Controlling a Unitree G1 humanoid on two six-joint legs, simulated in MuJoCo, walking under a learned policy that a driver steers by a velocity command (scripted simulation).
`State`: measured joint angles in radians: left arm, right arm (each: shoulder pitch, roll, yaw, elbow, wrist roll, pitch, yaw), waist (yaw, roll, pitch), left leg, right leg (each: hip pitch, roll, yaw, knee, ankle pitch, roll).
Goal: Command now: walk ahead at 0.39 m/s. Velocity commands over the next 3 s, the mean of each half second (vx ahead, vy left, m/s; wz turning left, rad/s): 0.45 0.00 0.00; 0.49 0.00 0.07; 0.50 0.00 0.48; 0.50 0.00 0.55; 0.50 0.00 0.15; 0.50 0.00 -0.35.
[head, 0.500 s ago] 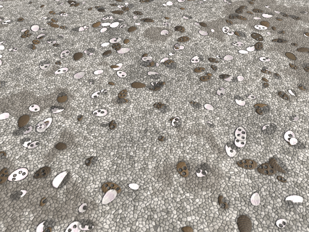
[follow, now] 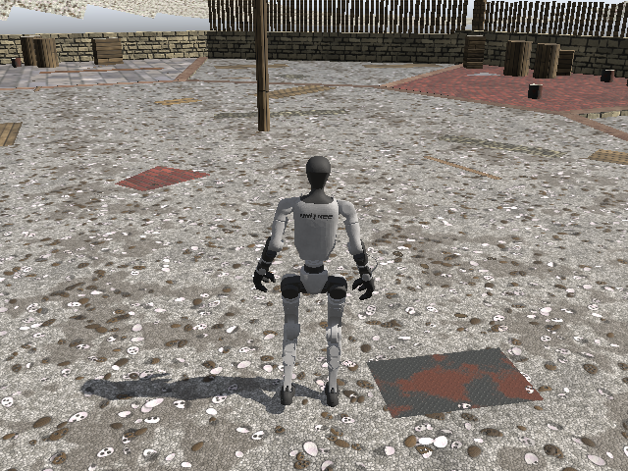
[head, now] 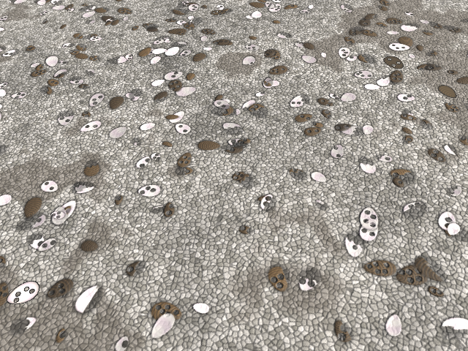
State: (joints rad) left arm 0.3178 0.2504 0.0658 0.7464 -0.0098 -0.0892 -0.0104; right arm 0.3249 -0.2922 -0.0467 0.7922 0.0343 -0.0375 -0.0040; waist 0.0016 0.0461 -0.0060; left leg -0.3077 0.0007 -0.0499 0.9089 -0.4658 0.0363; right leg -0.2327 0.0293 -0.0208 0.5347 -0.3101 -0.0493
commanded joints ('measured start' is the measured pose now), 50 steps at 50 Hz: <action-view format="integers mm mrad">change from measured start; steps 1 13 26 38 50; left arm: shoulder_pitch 110 166 30 -278 80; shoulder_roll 130 170 140 68 177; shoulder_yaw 25 15 4 -26 23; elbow -33 35 -15 -99 -42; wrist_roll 7 -9 -9 0 14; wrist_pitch -19 10 -7 -4 -7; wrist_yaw -1 26 20 1 1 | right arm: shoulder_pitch -138 -400 -113 38 64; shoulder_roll -91 -25 -85 -153 -150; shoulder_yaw -20 7 -24 -34 -20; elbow -125 -201 -89 14 -5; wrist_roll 7 -9 -52 -17 20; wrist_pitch -58 -63 -65 -59 -54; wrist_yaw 12 58 38 15 9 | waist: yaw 55 77 0 -82 120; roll -131 -135 4 -15 -209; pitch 87 133 -43 73 -240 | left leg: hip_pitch -588 -316 189 177 -460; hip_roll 73 43 229 169 16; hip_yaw -38 69 -293 -32 -94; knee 263 -330 -706 -793 410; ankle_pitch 101 536 308 461 -40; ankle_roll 34 -34 200 177 -4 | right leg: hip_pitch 344 186 -362 -390 528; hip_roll -335 -234 -160 -135 -432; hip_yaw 532 126 127 37 573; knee -361 -429 682 90 -213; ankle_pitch -203 325 37 446 -7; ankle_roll -202 -137 13 66 -202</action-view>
